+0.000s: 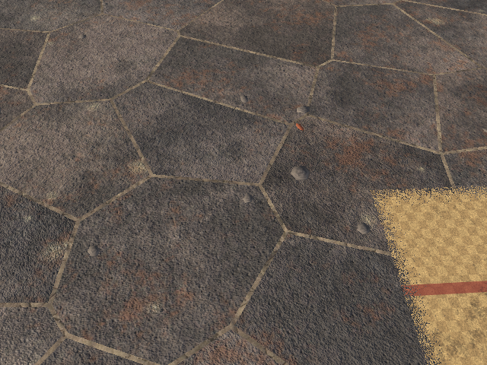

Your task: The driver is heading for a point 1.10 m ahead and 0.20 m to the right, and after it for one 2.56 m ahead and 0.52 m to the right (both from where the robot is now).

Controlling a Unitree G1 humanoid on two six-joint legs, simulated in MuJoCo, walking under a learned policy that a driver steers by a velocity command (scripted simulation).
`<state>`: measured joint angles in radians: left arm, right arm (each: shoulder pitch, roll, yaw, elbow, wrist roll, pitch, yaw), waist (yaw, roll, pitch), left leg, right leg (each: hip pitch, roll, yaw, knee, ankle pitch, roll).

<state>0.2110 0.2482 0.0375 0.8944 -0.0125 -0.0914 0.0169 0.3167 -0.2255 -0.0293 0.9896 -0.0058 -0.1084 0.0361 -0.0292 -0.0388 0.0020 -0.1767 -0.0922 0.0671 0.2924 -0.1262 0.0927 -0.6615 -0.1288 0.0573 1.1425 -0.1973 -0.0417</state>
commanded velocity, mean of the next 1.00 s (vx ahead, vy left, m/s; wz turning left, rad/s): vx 0.50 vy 0.00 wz -0.02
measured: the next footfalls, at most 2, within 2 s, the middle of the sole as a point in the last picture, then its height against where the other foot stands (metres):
right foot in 0.30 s outside the picture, level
left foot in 0.86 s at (221, 319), level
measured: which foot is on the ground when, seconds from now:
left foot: down 0.00-0.32, up 0.34-0.84, down 0.86-1.00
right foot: up 0.00-0.28, down 0.30-0.86, up 0.88-1.00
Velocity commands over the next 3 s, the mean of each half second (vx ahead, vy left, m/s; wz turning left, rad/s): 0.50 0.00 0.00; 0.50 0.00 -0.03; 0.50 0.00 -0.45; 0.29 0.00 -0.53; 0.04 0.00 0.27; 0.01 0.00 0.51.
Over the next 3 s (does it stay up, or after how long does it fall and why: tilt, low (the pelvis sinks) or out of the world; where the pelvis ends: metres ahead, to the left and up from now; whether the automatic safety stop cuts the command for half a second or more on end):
stays up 1.09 -0.12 -0.01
